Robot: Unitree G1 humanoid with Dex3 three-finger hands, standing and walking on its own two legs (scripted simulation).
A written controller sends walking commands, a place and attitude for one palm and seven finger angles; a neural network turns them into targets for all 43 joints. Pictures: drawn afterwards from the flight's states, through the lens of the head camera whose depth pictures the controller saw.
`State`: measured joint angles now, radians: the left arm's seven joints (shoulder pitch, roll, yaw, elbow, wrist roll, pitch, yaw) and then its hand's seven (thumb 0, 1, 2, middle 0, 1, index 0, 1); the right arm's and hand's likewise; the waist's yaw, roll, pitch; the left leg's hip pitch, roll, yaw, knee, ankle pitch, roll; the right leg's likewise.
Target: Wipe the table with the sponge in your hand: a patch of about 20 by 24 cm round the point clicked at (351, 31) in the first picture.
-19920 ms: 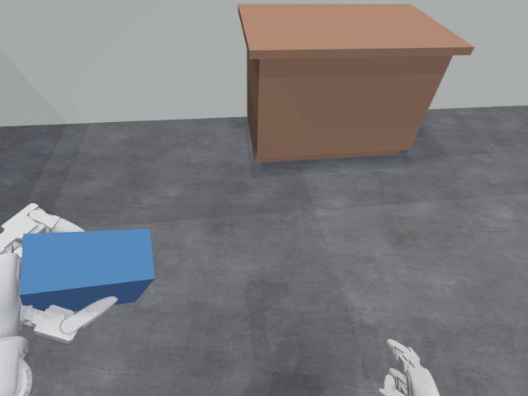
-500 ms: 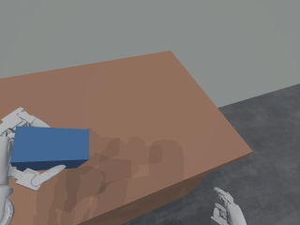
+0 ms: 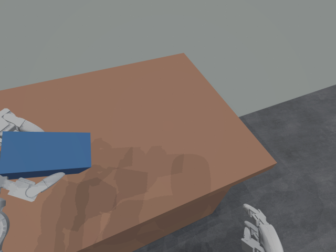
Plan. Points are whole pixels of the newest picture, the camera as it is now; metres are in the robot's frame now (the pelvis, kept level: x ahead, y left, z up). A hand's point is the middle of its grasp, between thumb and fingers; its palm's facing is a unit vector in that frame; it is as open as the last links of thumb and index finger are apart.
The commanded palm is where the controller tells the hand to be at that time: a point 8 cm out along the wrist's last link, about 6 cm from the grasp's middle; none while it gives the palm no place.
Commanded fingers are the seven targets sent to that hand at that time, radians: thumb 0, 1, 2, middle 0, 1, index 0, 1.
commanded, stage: look again from close up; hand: left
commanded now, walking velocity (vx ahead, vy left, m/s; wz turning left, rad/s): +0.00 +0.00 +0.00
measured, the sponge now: (60, 156) +0.25 +0.22 +0.15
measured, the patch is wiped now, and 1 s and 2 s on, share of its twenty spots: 0.00 0.00 0.00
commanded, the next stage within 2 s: come to a stop and stand still in 0.06 s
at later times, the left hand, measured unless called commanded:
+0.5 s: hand (16, 152) +0.23 +0.28 +0.18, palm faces +0.44 -0.79 -0.43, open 10.1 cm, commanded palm +0.15 +0.28 +0.17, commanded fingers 0.00 0.10 1.30 -1.20 -1.60 -1.20 -1.60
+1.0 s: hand (15, 171) +0.20 +0.27 +0.17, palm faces +0.41 -0.85 -0.34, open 10.1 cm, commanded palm +0.14 +0.30 +0.17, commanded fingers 0.00 0.10 1.30 -1.20 -1.60 -1.20 -1.60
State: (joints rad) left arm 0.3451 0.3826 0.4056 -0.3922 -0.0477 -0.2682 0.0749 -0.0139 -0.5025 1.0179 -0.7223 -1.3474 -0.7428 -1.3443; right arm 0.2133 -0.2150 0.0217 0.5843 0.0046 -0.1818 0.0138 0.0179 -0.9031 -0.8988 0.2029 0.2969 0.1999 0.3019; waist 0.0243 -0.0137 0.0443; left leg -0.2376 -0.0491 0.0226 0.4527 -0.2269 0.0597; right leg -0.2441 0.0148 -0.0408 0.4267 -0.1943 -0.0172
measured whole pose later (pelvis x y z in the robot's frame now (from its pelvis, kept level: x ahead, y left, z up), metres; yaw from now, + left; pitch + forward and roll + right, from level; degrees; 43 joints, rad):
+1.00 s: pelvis -0.01 +0.02 +0.00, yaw +2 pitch -1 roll -1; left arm 0.37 0.36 0.35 -0.44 -0.03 -0.29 0.09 -0.02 -0.50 1.02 -0.72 -1.34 -0.75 -1.34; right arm 0.21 -0.18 0.04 0.60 0.01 -0.19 0.00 0.02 -0.90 -0.90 0.20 0.30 0.20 0.30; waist 0.04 -0.04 0.06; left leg -0.23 -0.07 0.00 0.46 -0.22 0.08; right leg -0.22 -0.01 -0.06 0.42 -0.18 0.01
